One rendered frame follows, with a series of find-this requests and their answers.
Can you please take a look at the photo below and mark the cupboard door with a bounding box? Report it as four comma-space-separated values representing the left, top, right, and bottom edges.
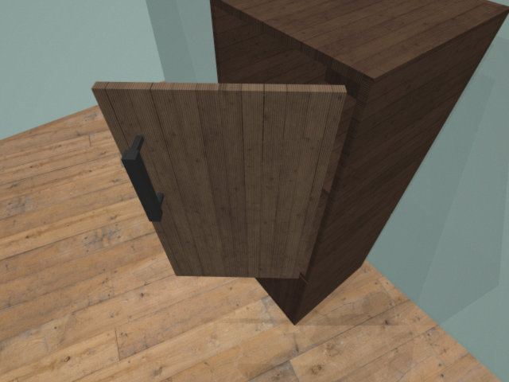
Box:
91, 82, 347, 279

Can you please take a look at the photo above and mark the handle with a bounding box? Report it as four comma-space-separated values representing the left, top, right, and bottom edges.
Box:
121, 135, 164, 222

